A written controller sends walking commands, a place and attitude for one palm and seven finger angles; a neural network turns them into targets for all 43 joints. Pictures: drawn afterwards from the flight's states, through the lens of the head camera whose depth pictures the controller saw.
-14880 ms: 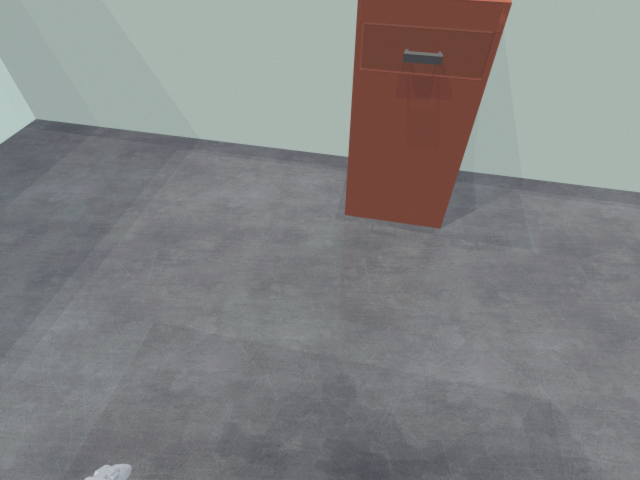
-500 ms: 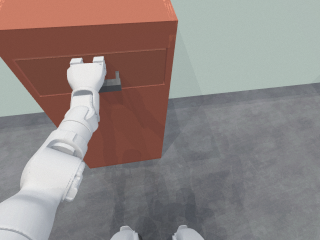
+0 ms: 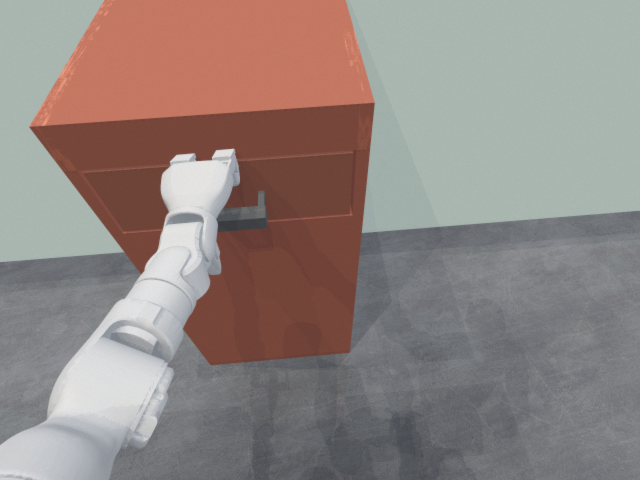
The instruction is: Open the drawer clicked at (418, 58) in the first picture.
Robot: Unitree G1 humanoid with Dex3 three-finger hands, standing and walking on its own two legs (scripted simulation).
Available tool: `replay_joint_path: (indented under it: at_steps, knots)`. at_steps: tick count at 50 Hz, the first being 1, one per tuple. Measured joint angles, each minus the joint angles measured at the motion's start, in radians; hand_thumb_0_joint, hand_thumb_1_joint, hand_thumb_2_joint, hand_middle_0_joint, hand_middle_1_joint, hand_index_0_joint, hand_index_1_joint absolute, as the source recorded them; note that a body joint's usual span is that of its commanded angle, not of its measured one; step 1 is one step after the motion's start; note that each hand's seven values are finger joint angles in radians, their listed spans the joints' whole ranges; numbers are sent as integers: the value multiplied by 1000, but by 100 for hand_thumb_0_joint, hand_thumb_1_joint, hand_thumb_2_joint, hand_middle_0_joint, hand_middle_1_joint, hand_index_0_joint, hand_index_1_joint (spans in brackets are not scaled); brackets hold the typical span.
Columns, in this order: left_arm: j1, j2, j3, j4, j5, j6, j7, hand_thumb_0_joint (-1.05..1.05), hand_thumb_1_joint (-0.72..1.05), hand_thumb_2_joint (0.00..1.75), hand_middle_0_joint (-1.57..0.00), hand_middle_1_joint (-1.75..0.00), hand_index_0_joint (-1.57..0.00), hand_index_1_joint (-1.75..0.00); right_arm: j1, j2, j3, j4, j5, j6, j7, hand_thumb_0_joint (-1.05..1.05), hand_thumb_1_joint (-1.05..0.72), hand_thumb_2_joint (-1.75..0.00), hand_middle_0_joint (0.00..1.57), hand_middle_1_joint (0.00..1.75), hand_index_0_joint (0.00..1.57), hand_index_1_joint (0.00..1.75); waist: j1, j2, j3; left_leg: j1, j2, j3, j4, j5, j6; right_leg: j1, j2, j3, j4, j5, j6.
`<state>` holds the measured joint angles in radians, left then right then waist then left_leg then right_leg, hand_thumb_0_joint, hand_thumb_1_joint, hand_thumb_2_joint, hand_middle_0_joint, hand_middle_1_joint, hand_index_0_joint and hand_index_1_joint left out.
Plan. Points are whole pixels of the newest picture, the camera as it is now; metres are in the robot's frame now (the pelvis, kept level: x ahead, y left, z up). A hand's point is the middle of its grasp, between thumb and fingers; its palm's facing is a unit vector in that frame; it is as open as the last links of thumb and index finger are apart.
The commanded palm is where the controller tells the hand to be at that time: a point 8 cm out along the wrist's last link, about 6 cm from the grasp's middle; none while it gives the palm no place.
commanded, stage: lift the fingers back up to retry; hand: left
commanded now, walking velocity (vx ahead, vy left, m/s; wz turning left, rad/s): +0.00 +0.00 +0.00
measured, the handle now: (228, 209) +0.51 +0.13 +0.01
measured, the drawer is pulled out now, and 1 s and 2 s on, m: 0.00 0.00 0.00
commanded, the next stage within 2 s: re-aim the fingers above the handle in 0.04 s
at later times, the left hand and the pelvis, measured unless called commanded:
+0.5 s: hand (214, 207) +0.46 +0.13 +0.07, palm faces -0.02 -0.02 -1.00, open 13.7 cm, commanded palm +0.45 +0.14 +0.13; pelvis +0.02 -0.03 +0.00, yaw +1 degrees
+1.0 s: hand (214, 205) +0.47 +0.13 +0.07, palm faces -0.01 -0.01 -1.00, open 13.6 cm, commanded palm +0.45 +0.15 +0.13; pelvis +0.00 -0.02 +0.00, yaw +0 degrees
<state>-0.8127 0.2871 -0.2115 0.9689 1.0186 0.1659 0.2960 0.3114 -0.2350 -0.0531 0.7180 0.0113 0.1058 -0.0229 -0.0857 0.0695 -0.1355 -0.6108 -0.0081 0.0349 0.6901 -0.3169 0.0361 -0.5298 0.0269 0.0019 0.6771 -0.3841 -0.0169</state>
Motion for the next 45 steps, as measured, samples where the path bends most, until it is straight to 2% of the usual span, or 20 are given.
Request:
replay_joint_path:
  at_steps: [12, 24, 45]
  knots:
    - [50, 23, 16, -60, 3, -43, -52, 0, -49, 30, -36, -121, -35, -122, -51, -12, 1, -33, 9, 28, -2, 1, -91, -90, 20, 30, 20, 30, 22, -9, 1, 68, 6, -13, -49, 6, -25, 60, 9, -10, -28, -8, -26]
    - [78, 40, 16, -104, -2, -62, -72, 0, -49, 30, -35, -122, -33, -122, -47, -25, -13, -25, 10, 42, 0, 1, -91, -90, 20, 30, 20, 30, 26, -8, 2, 80, 10, -22, -58, 5, -36, 70, 13, -19, -27, -17, -39]
    - [30, 39, 31, -30, 10, -69, -44, 0, -49, 30, -37, -123, -35, -123, -25, -15, 0, -6, 18, 33, -7, 1, -91, -90, 20, 30, 20, 30, 6, -9, 4, 62, 8, -13, -57, 18, -31, 48, 10, -11, -22, -3, -32]
